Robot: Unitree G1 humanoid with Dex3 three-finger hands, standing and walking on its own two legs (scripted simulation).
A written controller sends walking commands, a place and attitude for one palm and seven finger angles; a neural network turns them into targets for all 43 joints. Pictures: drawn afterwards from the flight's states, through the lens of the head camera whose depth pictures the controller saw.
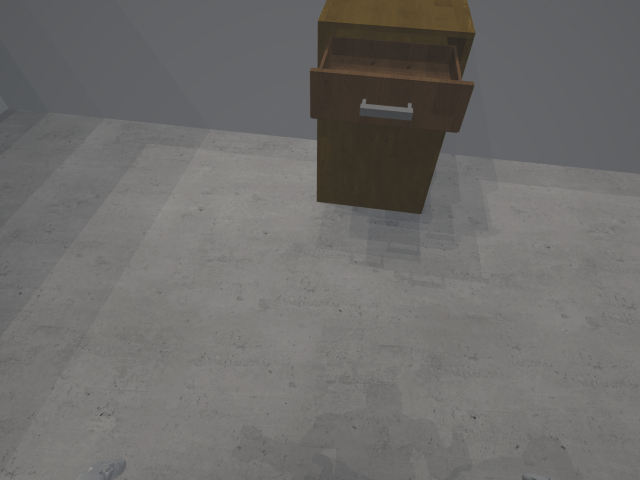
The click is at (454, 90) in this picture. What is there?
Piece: drawer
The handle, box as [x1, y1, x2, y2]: [359, 99, 412, 120]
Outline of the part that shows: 360,105 359,115 411,120 411,103 408,103 407,107 404,108 366,104 365,99 363,99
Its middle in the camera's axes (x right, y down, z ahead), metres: +0.18 -0.35 +1.04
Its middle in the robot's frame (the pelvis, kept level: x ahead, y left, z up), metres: +1.02 -0.12 -0.08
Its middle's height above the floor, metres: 0.69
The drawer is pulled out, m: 0.28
